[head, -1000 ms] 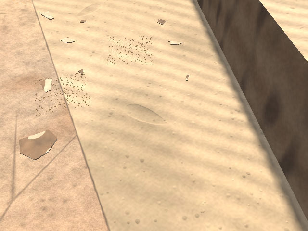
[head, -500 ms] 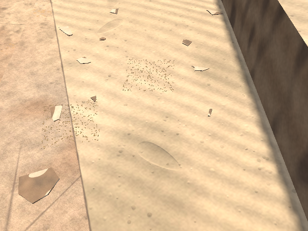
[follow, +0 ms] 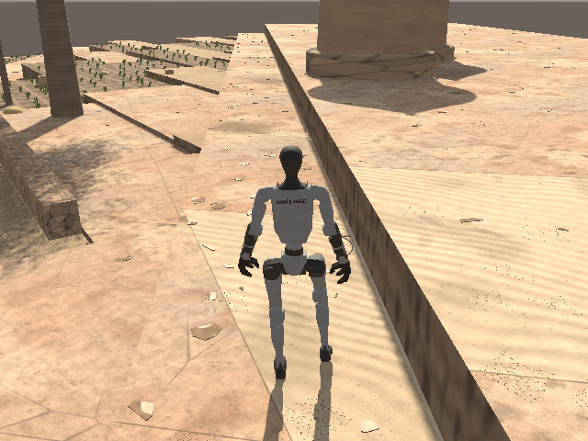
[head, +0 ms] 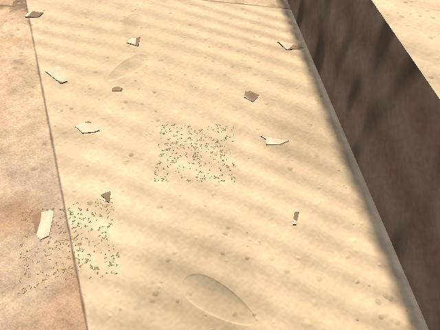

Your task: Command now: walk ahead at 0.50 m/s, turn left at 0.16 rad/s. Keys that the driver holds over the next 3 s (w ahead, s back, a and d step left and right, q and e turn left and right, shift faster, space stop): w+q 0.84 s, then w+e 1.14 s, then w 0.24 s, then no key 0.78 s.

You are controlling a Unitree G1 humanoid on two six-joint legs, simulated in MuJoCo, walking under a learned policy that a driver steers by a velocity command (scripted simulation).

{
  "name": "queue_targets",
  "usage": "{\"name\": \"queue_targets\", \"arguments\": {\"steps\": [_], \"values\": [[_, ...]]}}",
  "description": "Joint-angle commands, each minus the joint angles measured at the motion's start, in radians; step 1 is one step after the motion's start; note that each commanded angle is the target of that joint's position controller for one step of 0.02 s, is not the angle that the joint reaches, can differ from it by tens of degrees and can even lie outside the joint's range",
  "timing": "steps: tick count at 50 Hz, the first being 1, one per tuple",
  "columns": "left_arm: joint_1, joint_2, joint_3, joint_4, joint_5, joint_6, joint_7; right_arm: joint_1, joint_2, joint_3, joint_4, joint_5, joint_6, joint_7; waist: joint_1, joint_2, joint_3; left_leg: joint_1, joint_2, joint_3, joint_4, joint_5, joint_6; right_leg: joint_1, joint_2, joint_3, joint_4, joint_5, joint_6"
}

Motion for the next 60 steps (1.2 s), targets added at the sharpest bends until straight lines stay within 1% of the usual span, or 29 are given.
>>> {"name": "queue_targets", "arguments": {"steps": [1,5,9,12,13,14,15,16,17,18,20,22,26,31,36,38,39,40,41,42,43,44,45,46,47,50,52,57,60], "values": [[-0.028,0.050,0.016,-0.068,0.013,-0.005,0.006,-0.008,-0.155,-0.031,-0.044,0.007,-0.012,-0.019,0.029,0.086,0.015,0.021,0.265,-0.233,-0.189,0.188,0.160,-0.083,-0.022,0.022,-0.148,0.149,0.032],[-0.175,0.027,0.006,-0.108,0.004,-0.020,-0.008,0.057,-0.167,-0.034,-0.024,0.017,0.001,-0.035,-0.014,0.095,0.035,0.024,0.224,-0.193,-0.178,0.153,0.126,-0.023,0.035,0.000,-0.399,0.319,0.047],[-0.284,0.037,0.000,-0.149,-0.007,-0.036,-0.029,0.125,-0.166,-0.038,-0.001,0.028,0.017,-0.043,-0.042,0.108,0.053,0.102,0.257,-0.244,-0.110,0.133,0.123,0.000,0.065,0.013,-0.513,0.304,0.043],[-0.251,0.083,0.013,-0.152,-0.010,-0.050,-0.037,0.110,-0.185,-0.052,-0.006,0.029,0.031,-0.053,0.000,0.136,0.033,0.144,0.290,-0.299,-0.029,0.171,0.098,0.097,0.076,0.026,-0.561,0.217,0.021],[-0.191,0.102,0.021,-0.139,-0.010,-0.054,-0.035,0.095,-0.185,-0.054,-0.013,0.029,0.035,-0.053,0.036,0.146,0.004,0.136,0.279,-0.301,0.028,0.237,0.086,0.189,0.088,0.010,-0.577,0.186,0.005],[-0.061,0.140,0.042,-0.103,-0.005,-0.057,-0.027,0.082,-0.164,-0.047,-0.025,0.025,0.037,-0.051,0.096,0.131,-0.078,0.098,0.222,-0.271,0.167,0.313,0.059,0.377,0.090,0.001,-0.590,0.176,-0.024],[0.114,0.200,0.059,-0.078,0.014,-0.059,-0.018,0.065,-0.112,-0.028,-0.059,0.010,0.037,-0.047,0.166,0.055,-0.237,-0.058,0.147,-0.222,0.446,0.173,0.026,0.668,-0.057,0.136,-0.546,0.143,-0.085],[0.197,0.284,0.079,-0.059,0.020,-0.046,-0.017,0.193,0.003,0.003,-0.086,0.018,0.020,-0.044,0.114,-0.233,-0.379,-0.438,-0.008,-0.112,0.796,-0.340,-0.044,1.026,-0.307,0.552,-0.611,0.033,-0.231],[0.191,0.193,0.056,-0.063,0.013,-0.042,-0.019,0.191,-0.080,-0.012,-0.078,0.043,0.010,-0.043,0.125,-0.235,-0.392,-0.562,0.044,-0.199,0.959,-0.450,-0.044,1.010,-0.323,0.707,-0.697,-0.147,-0.252],[0.121,0.116,0.034,-0.081,0.009,-0.043,-0.018,0.102,-0.160,-0.034,-0.093,0.054,0.009,-0.044,0.132,-0.136,-0.234,-0.611,0.091,-0.201,0.993,-0.372,-0.036,0.878,-0.276,0.541,-0.716,-0.158,-0.199],[0.012,0.065,0.017,-0.083,0.016,-0.039,-0.019,0.024,-0.145,-0.042,-0.109,0.039,0.019,-0.049,0.088,-0.048,-0.083,-0.549,0.163,-0.168,0.926,-0.230,-0.041,0.622,-0.195,0.307,-0.771,0.004,-0.152],[-0.025,0.051,0.015,-0.074,0.024,-0.042,-0.020,0.036,-0.102,-0.046,-0.118,0.038,0.041,-0.042,0.045,-0.077,-0.035,-0.468,0.200,-0.164,0.868,-0.171,-0.042,0.497,-0.155,0.177,-0.833,0.077,-0.140],[-0.018,0.093,0.032,-0.049,0.018,-0.052,-0.012,-0.018,-0.072,-0.045,-0.168,0.032,0.073,-0.039,0.033,-0.029,0.009,-0.515,0.215,-0.161,0.752,-0.057,-0.058,0.468,-0.165,0.037,-0.900,0.190,-0.170],[0.011,0.131,0.041,-0.029,0.014,-0.042,0.002,-0.165,-0.060,-0.032,-0.224,0.025,0.063,-0.006,0.078,-0.007,0.040,-0.484,0.193,-0.089,0.480,0.167,-0.057,0.504,-0.135,-0.137,-0.908,0.255,-0.139],[0.079,0.176,0.056,-0.001,-0.011,-0.012,0.005,-0.285,-0.075,-0.029,-0.296,0.026,0.069,0.021,0.103,-0.006,0.077,-0.491,0.164,-0.027,0.353,0.081,-0.020,0.653,-0.182,-0.200,-0.845,0.332,-0.112],[0.065,0.204,0.063,-0.004,-0.020,0.001,0.006,-0.257,-0.104,-0.042,-0.308,0.024,0.074,0.027,0.066,-0.032,0.043,-0.404,0.115,0.023,0.337,-0.017,0.015,0.691,-0.188,-0.232,-0.737,0.600,-0.093],[0.054,0.217,0.067,-0.007,-0.025,0.009,0.008,-0.188,-0.130,-0.057,-0.297,0.025,0.077,0.025,0.021,-0.047,-0.006,-0.299,0.072,0.055,0.331,-0.056,0.038,0.690,-0.180,-0.251,-0.621,0.769,-0.082],[0.035,0.216,0.065,-0.012,-0.030,0.018,0.008,-0.040,-0.170,-0.084,-0.258,0.029,0.079,0.020,-0.066,-0.031,-0.083,-0.096,0.020,0.077,0.271,-0.010,0.071,0.638,-0.146,-0.283,-0.423,0.839,-0.056],[0.049,0.184,0.051,-0.024,-0.009,0.016,0.010,0.147,-0.254,-0.125,-0.204,0.034,0.088,0.000,-0.140,0.046,-0.182,0.221,0.050,-0.036,0.252,0.010,0.120,0.421,-0.106,-0.290,-0.131,0.632,-0.007],[0.127,0.031,0.003,-0.087,0.035,-0.007,-0.004,0.133,-0.380,-0.143,-0.203,0.045,0.083,-0.012,-0.021,0.338,-0.242,0.542,0.314,-0.585,0.160,-0.124,0.295,-0.048,0.088,-0.234,0.237,-0.285,0.060],[0.074,0.075,0.000,-0.086,-0.004,-0.050,-0.020,0.155,-0.298,-0.109,-0.241,0.026,0.063,-0.007,-0.068,0.229,-0.401,0.598,0.422,-0.885,-0.020,-0.269,0.352,-0.156,0.126,0.021,0.374,-0.392,0.043],[-0.007,0.136,0.017,-0.092,-0.051,-0.067,-0.030,0.129,-0.219,-0.085,-0.218,0.012,0.047,-0.001,-0.086,0.141,-0.261,0.515,0.408,-0.731,-0.043,-0.177,0.285,-0.235,0.072,0.028,0.374,-0.297,0.013],[-0.021,0.124,0.012,-0.090,-0.048,-0.073,-0.026,0.063,-0.190,-0.075,-0.225,0.013,0.036,-0.001,-0.049,0.093,-0.178,0.375,0.373,-0.587,-0.029,-0.076,0.242,-0.210,0.020,0.023,0.300,-0.210,-0.008],[-0.020,0.127,0.016,-0.068,-0.026,-0.067,-0.018,-0.023,-0.145,-0.060,-0.235,0.011,0.032,-0.003,-0.009,0.059,-0.116,0.232,0.336,-0.462,-0.033,0.040,0.208,-0.142,-0.025,0.021,0.224,-0.144,-0.007],[0.009,0.130,0.022,-0.052,-0.019,-0.052,-0.020,-0.069,-0.116,-0.048,-0.244,-0.002,0.027,-0.005,0.027,0.087,-0.095,0.134,0.309,-0.385,-0.057,0.119,0.190,-0.061,-0.053,0.034,0.179,-0.098,-0.007],[0.041,0.092,0.018,-0.028,-0.015,-0.008,-0.023,-0.066,-0.139,-0.052,-0.221,-0.005,0.005,-0.012,0.057,0.080,-0.052,0.037,0.289,-0.258,-0.138,0.230,0.177,-0.010,-0.060,0.029,0.099,-0.012,0.014],[-0.003,0.079,0.016,-0.040,-0.009,0.007,-0.020,-0.042,-0.150,-0.055,-0.198,-0.009,-0.006,-0.018,0.045,0.072,-0.016,0.044,0.277,-0.177,-0.164,0.280,0.165,-0.073,-0.052,0.034,0.015,0.085,0.028],[-0.111,0.056,0.010,-0.075,-0.015,-0.001,-0.032,-0.023,-0.146,-0.048,-0.167,-0.014,-0.013,-0.033,-0.001,0.093,0.038,0.059,0.232,-0.004,-0.209,0.219,0.089,-0.062,0.016,0.016,-0.279,0.375,0.021],[-0.184,0.034,-0.003,-0.110,-0.013,-0.005,-0.046,0.023,-0.152,-0.049,-0.132,-0.006,-0.008,-0.040,-0.034,0.085,0.073,0.146,0.262,0.037,-0.208,0.253,0.073,-0.084,0.035,-0.011,-0.386,0.404,0.002]]}}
